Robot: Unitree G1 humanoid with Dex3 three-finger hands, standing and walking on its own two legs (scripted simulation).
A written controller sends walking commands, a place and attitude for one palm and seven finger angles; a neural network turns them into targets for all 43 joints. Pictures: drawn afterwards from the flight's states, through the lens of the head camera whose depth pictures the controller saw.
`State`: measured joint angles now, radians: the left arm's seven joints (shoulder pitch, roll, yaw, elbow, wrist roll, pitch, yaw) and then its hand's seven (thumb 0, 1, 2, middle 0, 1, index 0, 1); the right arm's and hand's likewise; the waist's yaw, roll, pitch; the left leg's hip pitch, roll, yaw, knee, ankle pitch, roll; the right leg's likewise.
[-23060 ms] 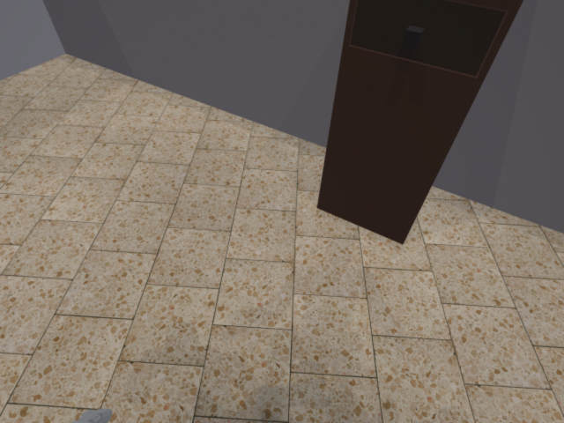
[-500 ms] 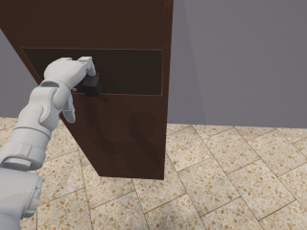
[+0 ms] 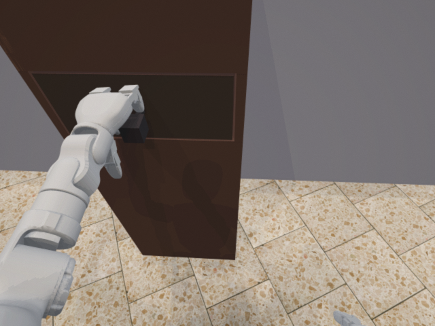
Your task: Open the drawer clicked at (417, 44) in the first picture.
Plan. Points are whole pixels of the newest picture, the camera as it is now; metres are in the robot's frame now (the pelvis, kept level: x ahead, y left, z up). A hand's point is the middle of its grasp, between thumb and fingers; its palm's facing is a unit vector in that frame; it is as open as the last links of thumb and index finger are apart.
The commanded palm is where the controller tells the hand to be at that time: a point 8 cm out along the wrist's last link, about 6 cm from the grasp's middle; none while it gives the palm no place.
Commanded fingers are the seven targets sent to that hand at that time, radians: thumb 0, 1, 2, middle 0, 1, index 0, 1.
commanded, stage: lower the fingers behind the handle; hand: left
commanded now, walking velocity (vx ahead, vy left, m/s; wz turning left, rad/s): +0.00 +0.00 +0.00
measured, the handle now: (136, 121) +0.47 +0.20 +0.12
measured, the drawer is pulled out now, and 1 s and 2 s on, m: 0.00 0.00 0.01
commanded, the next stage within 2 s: close the thumb around the handle in 0.68 s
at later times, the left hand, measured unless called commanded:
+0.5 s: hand (118, 133) +0.44 +0.22 +0.12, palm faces +0.03 -0.05 -1.00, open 13.9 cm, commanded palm +0.41 +0.22 +0.16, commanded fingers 0.00 -0.50 0.30 -0.30 -1.20 -0.30 -1.20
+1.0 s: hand (118, 132) +0.44 +0.22 +0.12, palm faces +0.03 -0.05 -1.00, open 12.7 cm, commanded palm +0.41 +0.22 +0.16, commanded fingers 0.00 0.17 0.59 -0.35 -1.27 -0.35 -1.27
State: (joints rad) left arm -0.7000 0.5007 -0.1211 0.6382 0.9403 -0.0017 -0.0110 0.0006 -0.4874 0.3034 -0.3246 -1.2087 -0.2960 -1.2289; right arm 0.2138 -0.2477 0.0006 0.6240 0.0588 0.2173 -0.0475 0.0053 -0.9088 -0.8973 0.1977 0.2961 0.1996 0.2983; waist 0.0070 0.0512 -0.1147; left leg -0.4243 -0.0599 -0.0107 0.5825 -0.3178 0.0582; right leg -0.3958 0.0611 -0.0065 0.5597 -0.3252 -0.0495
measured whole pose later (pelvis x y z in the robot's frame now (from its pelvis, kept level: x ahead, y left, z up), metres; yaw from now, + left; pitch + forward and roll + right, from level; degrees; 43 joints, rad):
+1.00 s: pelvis -0.02 +0.01 -0.01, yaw -1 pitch +10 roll -1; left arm -0.80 0.48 -0.14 0.79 0.99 0.01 0.06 0.00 -0.28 0.39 -0.33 -1.23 -0.26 -1.31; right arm 0.30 -0.26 -0.01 0.63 0.06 0.20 -0.05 0.01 -0.91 -0.90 0.20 0.30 0.20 0.30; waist -0.02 0.04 -0.13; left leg -0.50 -0.06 0.01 0.65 -0.32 0.07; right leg -0.48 0.06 0.00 0.62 -0.32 -0.04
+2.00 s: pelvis -0.01 +0.01 +0.00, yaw -2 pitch +9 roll -1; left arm -0.53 0.46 -0.11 0.50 0.95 0.07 0.09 0.02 0.51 0.66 -0.42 -1.35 0.00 -1.14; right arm 0.27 -0.26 -0.02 0.61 0.06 0.22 -0.03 0.01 -0.91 -0.90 0.20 0.30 0.20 0.30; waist -0.01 0.06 -0.13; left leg -0.44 -0.06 0.02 0.61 -0.33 0.07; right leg -0.41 0.06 0.02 0.59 -0.33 -0.03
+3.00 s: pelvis +0.00 +0.00 +0.00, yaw -2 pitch +7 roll +0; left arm -0.16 0.47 -0.06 0.10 0.90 0.12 0.05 0.05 0.57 0.68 -0.42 -1.35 0.00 -1.06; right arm 0.20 -0.27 -0.02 0.59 0.05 0.21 -0.01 0.01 -0.91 -0.90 0.19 0.30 0.20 0.30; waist 0.01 0.07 -0.11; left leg -0.35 -0.05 0.02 0.57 -0.33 0.06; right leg -0.34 0.07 0.03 0.56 -0.34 -0.04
